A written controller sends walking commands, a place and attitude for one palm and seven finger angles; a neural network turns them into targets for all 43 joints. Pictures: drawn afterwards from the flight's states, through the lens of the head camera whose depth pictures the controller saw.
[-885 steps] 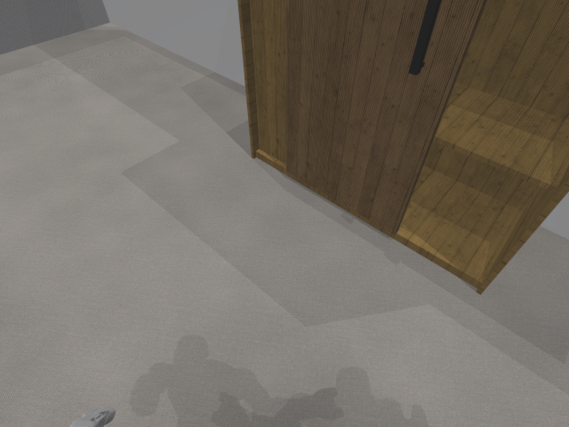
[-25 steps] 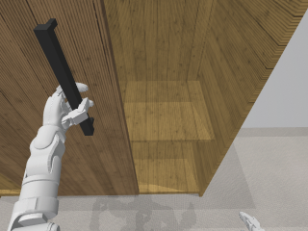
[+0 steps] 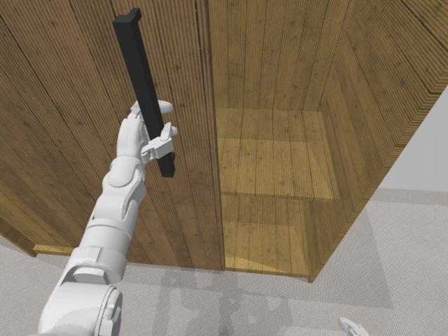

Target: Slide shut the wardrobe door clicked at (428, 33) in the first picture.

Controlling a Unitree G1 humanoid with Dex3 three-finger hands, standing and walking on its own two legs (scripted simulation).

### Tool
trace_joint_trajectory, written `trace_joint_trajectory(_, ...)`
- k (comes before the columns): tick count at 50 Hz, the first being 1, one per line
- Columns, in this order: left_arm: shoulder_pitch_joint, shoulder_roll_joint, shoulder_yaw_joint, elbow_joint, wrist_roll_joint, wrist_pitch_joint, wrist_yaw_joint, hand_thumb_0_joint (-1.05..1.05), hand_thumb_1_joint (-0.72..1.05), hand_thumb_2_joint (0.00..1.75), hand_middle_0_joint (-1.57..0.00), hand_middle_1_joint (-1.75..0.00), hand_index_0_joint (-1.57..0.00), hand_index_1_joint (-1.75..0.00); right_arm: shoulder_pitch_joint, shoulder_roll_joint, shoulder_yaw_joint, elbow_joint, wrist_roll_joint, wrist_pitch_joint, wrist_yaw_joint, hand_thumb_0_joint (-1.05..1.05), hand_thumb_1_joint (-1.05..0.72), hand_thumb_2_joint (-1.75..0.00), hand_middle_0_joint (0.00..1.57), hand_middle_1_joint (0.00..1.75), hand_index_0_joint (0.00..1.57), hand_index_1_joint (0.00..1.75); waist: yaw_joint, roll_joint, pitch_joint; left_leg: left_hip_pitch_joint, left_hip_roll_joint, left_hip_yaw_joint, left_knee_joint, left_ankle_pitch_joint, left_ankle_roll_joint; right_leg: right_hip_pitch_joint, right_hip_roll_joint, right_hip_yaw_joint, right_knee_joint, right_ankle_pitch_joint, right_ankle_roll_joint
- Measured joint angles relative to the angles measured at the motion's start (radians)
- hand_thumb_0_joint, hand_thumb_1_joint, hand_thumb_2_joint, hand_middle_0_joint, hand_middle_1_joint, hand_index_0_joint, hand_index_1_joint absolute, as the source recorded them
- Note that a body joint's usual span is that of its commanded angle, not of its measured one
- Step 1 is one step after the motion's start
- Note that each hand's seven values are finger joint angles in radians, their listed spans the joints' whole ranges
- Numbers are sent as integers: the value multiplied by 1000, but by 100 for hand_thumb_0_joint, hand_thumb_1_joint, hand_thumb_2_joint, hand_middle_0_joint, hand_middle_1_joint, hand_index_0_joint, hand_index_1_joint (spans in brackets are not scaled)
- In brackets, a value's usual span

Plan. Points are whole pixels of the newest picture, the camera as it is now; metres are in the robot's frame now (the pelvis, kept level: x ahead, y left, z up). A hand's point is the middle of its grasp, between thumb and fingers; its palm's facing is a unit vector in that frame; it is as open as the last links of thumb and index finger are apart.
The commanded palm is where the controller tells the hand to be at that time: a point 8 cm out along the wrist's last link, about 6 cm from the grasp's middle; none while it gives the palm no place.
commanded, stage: tug the door sideways, standing still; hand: left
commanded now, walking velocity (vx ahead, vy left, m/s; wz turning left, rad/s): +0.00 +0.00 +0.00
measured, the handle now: (155, 108) +0.46 +0.16 +0.17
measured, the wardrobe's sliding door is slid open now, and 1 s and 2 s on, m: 0.36 0.28 0.00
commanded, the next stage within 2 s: step sideways, sliding the door along in 0.08 s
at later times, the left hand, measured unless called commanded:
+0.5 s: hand (196, 143) +0.42 +0.08 +0.13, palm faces +0.07 -0.98 -0.19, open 6.2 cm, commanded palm +0.39 +0.12 +0.14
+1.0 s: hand (217, 141) +0.42 +0.04 +0.13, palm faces +0.30 -0.94 -0.14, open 6.1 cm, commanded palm +0.38 +0.03 +0.14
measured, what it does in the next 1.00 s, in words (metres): steps to the right: right foot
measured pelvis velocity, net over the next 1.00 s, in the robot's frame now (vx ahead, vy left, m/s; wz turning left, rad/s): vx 0.00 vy -0.17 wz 0.00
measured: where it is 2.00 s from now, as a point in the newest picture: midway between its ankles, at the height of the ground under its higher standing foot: outside the picture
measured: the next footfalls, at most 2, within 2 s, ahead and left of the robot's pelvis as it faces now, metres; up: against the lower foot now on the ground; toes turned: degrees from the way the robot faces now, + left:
right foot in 0.98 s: +0.12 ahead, -0.31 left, +0.00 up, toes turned -4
left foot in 1.14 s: +0.05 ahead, -0.05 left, +0.00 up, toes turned +7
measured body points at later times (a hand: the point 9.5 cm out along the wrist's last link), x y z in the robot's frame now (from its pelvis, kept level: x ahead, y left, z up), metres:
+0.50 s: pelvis -0.02 -0.04 -0.01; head +0.02 -0.07 +0.43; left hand +0.41 +0.13 +0.15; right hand +0.09 -0.29 -0.15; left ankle -0.01 +0.09 -0.73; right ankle -0.04 -0.12 -0.73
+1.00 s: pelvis +0.00 -0.17 -0.02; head +0.08 -0.18 +0.42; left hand +0.40 +0.09 +0.14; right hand +0.17 -0.37 -0.15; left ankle +0.01 +0.04 -0.73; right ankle +0.08 -0.30 -0.74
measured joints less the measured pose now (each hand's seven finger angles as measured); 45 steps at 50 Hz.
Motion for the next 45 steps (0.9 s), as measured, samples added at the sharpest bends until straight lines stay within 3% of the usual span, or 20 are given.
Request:
trace_joint_trajectory(10, -50, -27, -47, 52, 6, -30, 37, 1, 76, 79, -33, -140, -27, -140, 21, -3, -6, 28, -3, -30, 15, 1, -90, -90, 20, 30, 20, 30, -7, -2, 7, -22, 0, 1, 13, 8, 0, -23, -1, 2, 17, 2, 3)
trace_joint_trajectory(14, -47, 26, -35, 35, 64, -49, 23, -1, 69, 78, -36, -140, -29, -140, -14, -4, 7, -1, -12, 1, -21, 1, -90, -90, 20, 30, 20, 30, -15, -5, 53, 4, 15, 37, 6, 10, 0, -23, 12, 40, 31, 8, 3)
trace_joint_trajectory(20, -56, 71, -22, 27, 76, -59, 40, -4, 64, 81, -42, -140, -32, -140, -42, 8, 2, -42, -14, 62, -58, 1, -90, -90, 20, 30, 20, 30, -11, -17, 100, 5, 38, 65, 72, -27, -16, -60, 32, 54, 150, -73, -27)
trace_joint_trajectory(23, -58, 68, -11, 26, 79, -52, 51, -4, 64, 83, -43, -140, -31, -140, -43, -1, 2, -42, -10, 93, -63, 1, -90, -90, 20, 30, 20, 30, -16, 22, 123, 5, 72, 32, 124, -56, -37, -26, 65, 22, 135, -32, -49)
trace_joint_trajectory(25, -60, 58, -9, 26, 86, -45, 52, -4, 65, 84, -44, -140, -30, -140, -39, -5, -1, -31, -5, 110, -64, 1, -90, -90, 20, 30, 20, 30, -18, 45, 127, -15, 97, 9, 183, -58, -27, 2, 91, -9, 109, -41, -69)
trace_joint_trajectory(29, -69, 34, -12, 16, 101, -65, 52, -3, 66, 85, -45, -140, -31, -140, -45, 7, -7, 2, 3, 123, -62, 1, -90, -90, 20, 30, 20, 30, 5, -16, 155, -83, 57, 17, 441, -154, -14, 48, 80, -20, 71, -38, -99)
trace_joint_trajectory(31, -59, 27, -9, -8, 111, -83, 52, -2, 66, 85, -45, -140, -32, -140, -51, 5, -8, -5, -4, 125, -59, 1, -90, -90, 20, 30, 20, 30, 15, -44, 172, -80, 49, 49, 407, -136, -11, 65, 71, -15, 49, -30, -103)
trace_joint_trajectory(34, -29, 33, -4, -73, 109, -99, 53, -2, 66, 84, -45, -140, -34, -140, -66, -4, -13, -39, -14, 128, -58, 1, -90, -90, 20, 30, 20, 30, 18, -69, 188, -14, 55, 115, 166, 40, -6, 54, 66, -10, 78, -43, -103)
trace_joint_trajectory(35, -16, 40, 1, -101, 103, -101, 56, -1, 66, 84, -45, -140, -34, -140, -75, -12, -16, -53, -16, 128, -57, 1, -90, -90, 20, 30, 20, 30, 23, -66, 187, 25, 65, 125, 85, 81, 3, 16, 73, -8, 147, -53, -93)
trace_joint_trajectory(36, -7, 52, 6, -125, 90, -103, 58, -1, 66, 84, -46, -140, -34, -140, -91, -14, -25, -66, -15, 130, -53, 1, -90, -90, 20, 30, 20, 30, 20, -66, 195, 42, 72, 129, 64, 30, -5, -34, 78, 2, 258, -74, -70)
trace_joint_trajectory(38, -2, 80, 22, -166, 80, -94, 59, -1, 66, 84, -46, -140, -34, -140, -134, -2, -36, -75, -13, 134, -44, 1, -90, -90, 20, 30, 20, 30, 9, -78, 237, 54, 77, 130, 81, -23, -28, -123, 86, 56, 485, -124, -47)
trace_joint_trajectory(40, 4, 101, 41, -199, 81, -74, 58, -2, 66, 83, -47, -140, -33, -140, -166, 9, -32, -80, -16, 136, -37, 1, -90, -90, 20, 30, 20, 30, 5, -73, 268, 63, 96, 118, 80, -18, -50, -199, 76, 76, 591, -141, -32)
trace_joint_trajectory(42, 1, 115, 51, -213, 88, -59, 58, -3, 66, 81, -47, -140, -34, -140, -177, 17, -23, -84, -16, 136, -35, 1, -90, -90, 20, 30, 20, 30, 10, -54, 287, 65, 126, 96, 73, -6, -67, -244, 48, 76, 554, -121, -23)
trace_joint_trajectory(45, -17, 118, 49, -206, 82, -37, 66, -3, 66, 80, -46, -140, -34, -140, -158, 26, -15, -91, 0, 128, -29, 1, -90, -90, 20, 30, 20, 30, 40, -21, 300, 70, 176, 60, 75, -7, -99, -226, 0, 65, 364, -43, -15)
